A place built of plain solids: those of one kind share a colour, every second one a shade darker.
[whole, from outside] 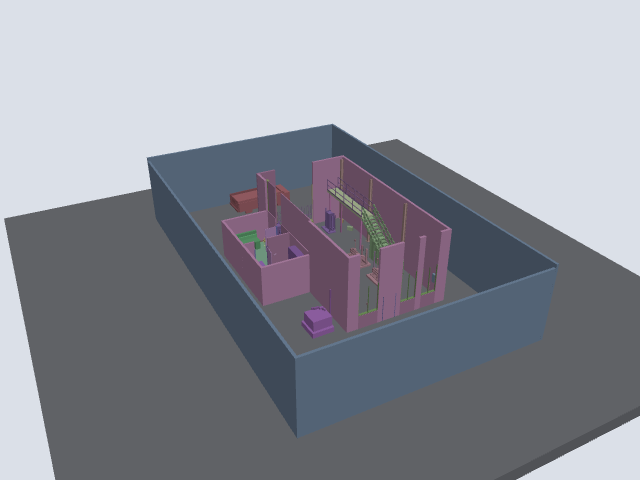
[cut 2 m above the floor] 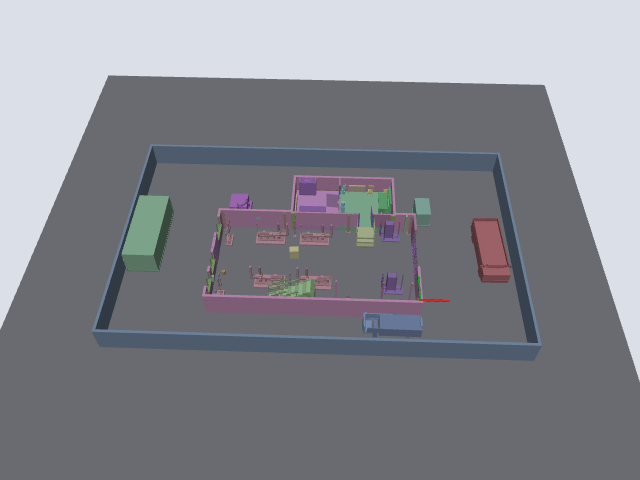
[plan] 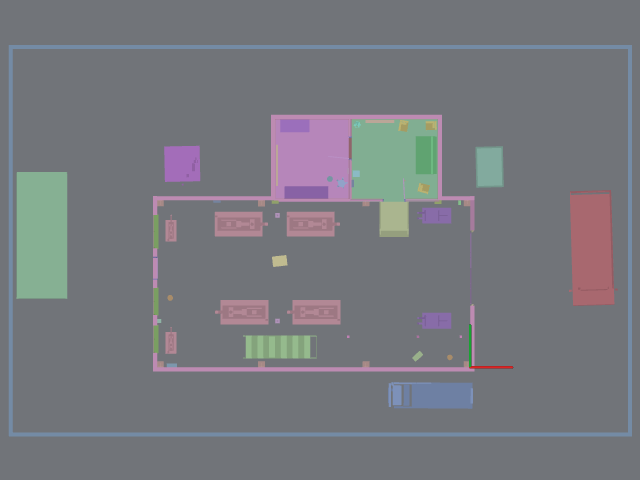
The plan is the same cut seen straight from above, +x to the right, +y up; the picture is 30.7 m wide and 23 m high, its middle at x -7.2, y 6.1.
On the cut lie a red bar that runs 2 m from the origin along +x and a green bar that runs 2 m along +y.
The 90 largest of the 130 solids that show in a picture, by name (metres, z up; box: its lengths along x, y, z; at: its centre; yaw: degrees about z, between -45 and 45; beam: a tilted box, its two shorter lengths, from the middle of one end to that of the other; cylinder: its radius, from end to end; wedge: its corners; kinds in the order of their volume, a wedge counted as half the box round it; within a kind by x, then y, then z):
{
 "yard_bound_1": {"box": [0.2, 18.77, 5.9], "at": [-22.02, 6.06, 2.9]},
 "yard_bound_2": {"box": [29.87, 0.2, 6.2], "at": [-7.18, -3.22, 3.05]},
 "yard_bound_3": {"box": [29.87, 0.2, 5.9], "at": [-7.18, 15.35, 2.9]},
 "yard_bound_4": {"box": [0.2, 18.77, 6.2], "at": [7.65, 6.06, 3.05]},
 "beyond_container_1": {"box": [0.08, 6.06, 0.23], "at": [-21.71, 6.31, 0.06]},
 "beyond_container_2": {"box": [2.44, 0.08, 0.2], "at": [-20.53, 3.32, 0.04]},
 "beyond_container_3": {"box": [2.32, 5.99, 2.59], "at": [-20.53, 6.34, 1.24]},
 "beyond_container_4": {"box": [2.4, 6.06, 2.65], "at": [-20.53, 6.34, 1.27]},
 "beyond_container_5": {"box": [0.08, 6.06, 0.23], "at": [-19.35, 6.31, 0.06]},
 "wall_1": {"box": [0.2, 0.91, 6.15], "at": [-15.1, 0.25, 3.02]},
 "wall_2": {"box": [0.2, 1.31, 1.15], "at": [-15.1, 1.35, 0.53]},
 "wall_3": {"box": [0.2, 0.51, 6.15], "at": [-15.1, 2.25, 3.02]},
 "wall_4": {"box": [0.2, 1.31, 1.15], "at": [-15.1, 3.15, 0.53]},
 "wall_5": {"box": [0.2, 1.91, 6.15], "at": [-15.1, 4.75, 3.02]},
 "wall_6": {"box": [0.2, 1.61, 1.15], "at": [-15.1, 6.5, 0.53]},
 "wall_7": {"box": [0.2, 0.91, 6.15], "at": [-15.1, 7.75, 3.02]},
 "wall_8": {"box": [5.85, 0.2, 6.15], "at": [-12.28, 8.1, 3.02]},
 "wall_9": {"box": [0.2, 4.1, 3.36], "at": [-9.45, 10.05, 1.63]},
 "wall_10": {"box": [3.8, 0.2, 3.36], "at": [-7.65, 12.0, 1.63]},
 "wall_11": {"box": [3.72, 0.06, 6.15], "at": [-7.55, 7.97, 3.02]},
 "wall_12": {"box": [3.6, 0.06, 3.36], "at": [-7.55, 8.03, 1.63]},
 "wall_13": {"box": [15.4, 0.2, 6.15], "at": [-7.5, -0.1, 3.02]},
 "wall_14": {"box": [0.06, 1.96, 3.36], "at": [-5.78, 8.98, 1.63]},
 "wall_15": {"box": [0.06, 0.85, 3.36], "at": [-5.78, 11.47, 1.63]},
 "wall_16": {"box": [1.61, 0.06, 6.15], "at": [-5.0, 7.97, 3.02]},
 "wall_17": {"box": [1.55, 0.06, 3.36], "at": [-4.97, 8.03, 1.63]},
 "wall_18": {"box": [4.4, 0.2, 3.36], "at": [-3.55, 12.0, 1.63]},
 "wall_19": {"box": [1.55, 0.06, 3.36], "at": [-2.33, 8.03, 1.63]},
 "wall_20": {"box": [1.61, 0.06, 6.15], "at": [-2.3, 7.97, 3.02]},
 "wall_21": {"box": [0.2, 4.1, 3.36], "at": [-1.45, 10.05, 1.63]},
 "wall_22": {"box": [1.75, 0.2, 6.15], "at": [-0.68, 8.1, 3.02]},
 "wall_23": {"box": [0.2, 3.16, 6.15], "at": [0.1, 1.38, 3.02]},
 "wall_24": {"box": [0.2, 1.66, 6.15], "at": [0.1, 7.38, 3.02]},
 "beyond_van_1": {"box": [0.039, 4.63, 0.22], "at": [4.86, 6.05, 1.33], "yaw": 1.6},
 "beyond_van_2": {"box": [0.23, 0.66, 0.71], "at": [4.91, 7.29, 0.3], "yaw": 1.6},
 "beyond_van_3": {"box": [1.96, 0.02, 1.1], "at": [5.76, 8.39, 0.87], "yaw": 1.6},
 "beyond_van_4": {"box": [1.99, 5.29, 0.91], "at": [5.84, 5.64, 0.75], "yaw": 1.6},
 "beyond_van_5": {"box": [1.96, 0.16, 0.22], "at": [5.91, 3.05, 0.43], "yaw": 1.6},
 "beyond_van_6": {"box": [0.08, 4.65, 0.22], "at": [6.78, 6.1, 1.33], "yaw": 1.6},
 "raised_floor_control_1": {"box": [1.09, 0.07, 0.56], "at": [-3.65, 7.97, 0.23]},
 "raised_floor_control_2": {"box": [4.33, 4.03, 0.56], "at": [-3.65, 9.95, 0.23]},
 "raised_floor_switch_1": {"box": [3.73, 4.03, 0.56], "at": [-7.55, 9.95, 0.23]},
 "row_1": {"box": [1.4, 0.6, 2.1], "at": [-8.4, 11.58, 1.66]},
 "row_2": {"box": [2.1, 0.6, 2.1], "at": [-7.85, 8.38, 1.66]},
 "beyond_storage_tank_1": {"box": [0.11, 1.14, 0.96], "at": [-3.85, -1.34, 0.95], "yaw": -0.4},
 "beyond_storage_tank_2": {"box": [0.43, 0.95, 0.22], "at": [-3.5, -1.34, 0.52], "yaw": -0.4},
 "beyond_storage_tank_3": {"box": [1.06, 0.08, 0.54], "at": [-3.13, -1.92, 1.07], "yaw": -0.4},
 "beyond_storage_tank_4": {"box": [0.28, 1.0, 0.75], "at": [-3.05, -1.34, 0.32], "yaw": -0.4},
 "beyond_storage_tank_5": {"box": [2.92, 1.24, 0.88], "at": [-1.35, -1.35, 0.85], "yaw": -0.4},
 "beyond_oil_tank_1": {"box": [1.32, 1.96, 0.13], "at": [0.93, 9.6, 0.01], "yaw": 1.3},
 "beyond_oil_tank_2": {"box": [1.16, 1.8, 1.4], "at": [0.93, 9.6, 0.64], "yaw": 1.3},
 "pump_unit_1": {"box": [0.53, 1.04, 0.2], "at": [-14.34, 1.17, 0.05]},
 "pump_unit_2": {"box": [0.53, 1.04, 0.2], "at": [-14.34, 6.54, 0.05]},
 "pump_unit_3": {"box": [0.88, 0.32, 0.32], "at": [-11.65, 6.86, 0.56]},
 "pump_unit_4": {"box": [2.3, 1.18, 0.2], "at": [-11.1, 6.86, 0.05]},
 "pump_unit_5": {"box": [2.06, 0.64, 0.06], "at": [-11.08, 6.86, 0.18]},
 "pump_unit_6": {"box": [2.06, 0.64, 0.06], "at": [-10.84, 2.64, 0.18]},
 "pump_unit_7": {"box": [2.3, 1.18, 0.2], "at": [-10.82, 2.64, 0.05]},
 "pump_unit_8": {"box": [0.88, 0.32, 0.32], "at": [-10.27, 2.64, 0.56]},
 "pump_unit_9": {"box": [0.88, 0.32, 0.32], "at": [-8.2, 6.86, 0.56]},
 "pump_unit_10": {"box": [2.3, 1.18, 0.2], "at": [-7.65, 6.86, 0.05]},
 "pump_unit_11": {"box": [2.06, 0.64, 0.06], "at": [-7.63, 6.86, 0.18]},
 "pump_unit_12": {"box": [2.06, 0.64, 0.06], "at": [-7.39, 2.64, 0.18]},
 "pump_unit_13": {"box": [2.3, 1.18, 0.2], "at": [-7.37, 2.64, 0.05]},
 "pump_unit_14": {"box": [0.88, 0.32, 0.32], "at": [-6.82, 2.64, 0.56]},
 "beyond_stack_1": {"box": [1.38, 1.5, 0.8], "at": [-13.86, 9.76, 0.89], "yaw": 1.1},
 "beyond_stack_2": {"box": [1.7, 1.7, 0.45], "at": [-13.8, 9.75, 0.17], "yaw": 1.1},
 "raised_floor_steel_1": {"box": [6.0, 1.1, 0.2], "at": [-3.0, 0.97, 3.05]},
 "door_landing_1": {"box": [1.4, 0.32, 0.22], "at": [-3.65, 6.4, 0.06]},
 "door_landing_2": {"box": [1.4, 0.32, 0.39], "at": [-3.65, 6.7, 0.14]},
 "door_landing_3": {"box": [1.4, 1.1, 0.56], "at": [-3.65, 7.39, 0.23]},
 "plate_exchanger_1": {"box": [0.6, 0.42, 1.56], "at": [-1.83, 2.23, 1.07]},
 "plate_exchanger_2": {"box": [0.6, 0.42, 1.56], "at": [-1.83, 7.27, 1.07]},
 "plate_exchanger_3": {"box": [1.39, 0.76, 0.15], "at": [-1.6, 2.23, 0.03]},
 "plate_exchanger_4": {"box": [1.39, 0.76, 0.15], "at": [-1.6, 7.27, 0.03]},
 "control_desk_1": {"box": [0.46, 0.42, 0.79], "at": [-2.34, 9.48, 0.85]},
 "control_desk_2": {"box": [0.9, 1.82, 0.03], "at": [-2.16, 10.16, 1.26]},
 "control_desk_3": {"box": [0.27, 1.8, 0.3], "at": [-1.75, 10.16, 1.43]},
 "control_desk_4": {"box": [0.18, 1.8, 0.29], "at": [-1.7, 10.16, 1.73]},
 "pier_1": {"box": [0.34, 0.17, 6.15], "at": [-9.35, 7.92, 3.02]},
 "tool_cabinet_1": {"box": [0.65, 0.5, 0.88], "at": [-9.12, 5.09, 0.56], "yaw": 6.4},
 "door_leaf_1": {"box": [0.044, 1.0, 2.15], "at": [-15.0, 4.75, 1.02]},
 "door_leaf_2": {"box": [0.99, 0.044, 2.14], "at": [-6.3, 10.05, 1.53], "yaw": -5.7},
 "door_leaf_3": {"box": [0.044, 0.99, 2.14], "at": [-3.18, 8.56, 1.53], "yaw": 2.6},
 "radiator_1": {"box": [0.1, 1.98, 0.66], "at": [-9.26, 9.68, 0.95]},
 "radiator_2": {"box": [1.38, 0.14, 0.66], "at": [-4.33, 11.78, 0.95]},
 "downpipe_1": {"box": [0.14, 0.21, 3.05], "at": [-0.51, 7.89, 1.49]},
 "deck_posts_1": {"box": [0.12, 0.12, 3.0], "at": [-5.85, 1.46, 1.45]},
 "deck_posts_2": {"box": [0.12, 0.12, 3.0], "at": [-2.5, 1.46, 1.45]},
 "toolbox_1": {"box": [0.51, 0.26, 0.39], "at": [-2.52, 0.53, 0.14], "yaw": 42.5}
}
